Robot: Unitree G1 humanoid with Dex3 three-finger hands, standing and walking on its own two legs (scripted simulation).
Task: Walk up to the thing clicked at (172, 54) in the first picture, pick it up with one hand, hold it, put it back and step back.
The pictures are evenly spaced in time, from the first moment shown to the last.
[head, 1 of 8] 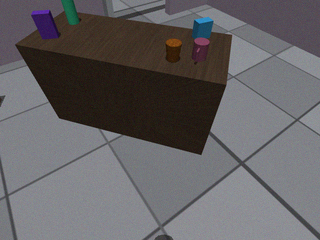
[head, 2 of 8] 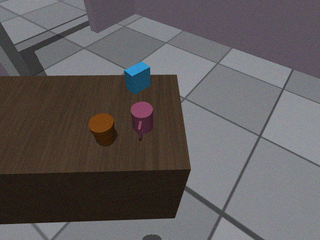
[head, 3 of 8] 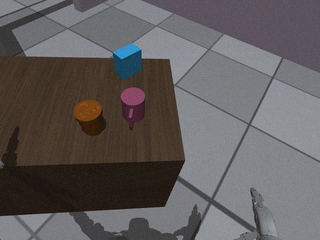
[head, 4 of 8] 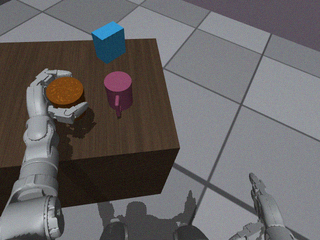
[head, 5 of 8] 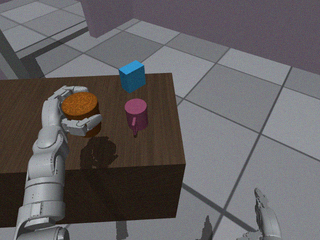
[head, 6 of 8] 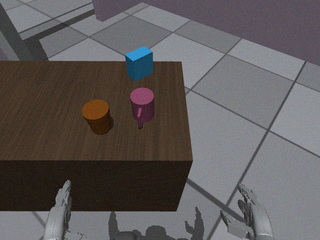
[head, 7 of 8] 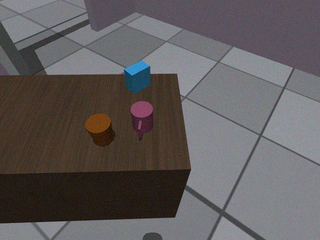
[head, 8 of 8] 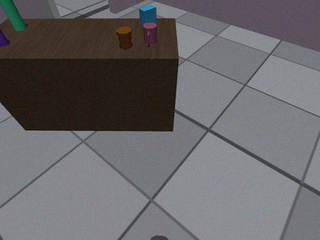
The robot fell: no
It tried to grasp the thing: yes
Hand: left
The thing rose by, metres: 0.23
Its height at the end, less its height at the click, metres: +0.00
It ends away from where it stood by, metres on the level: 0.01
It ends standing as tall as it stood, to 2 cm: yes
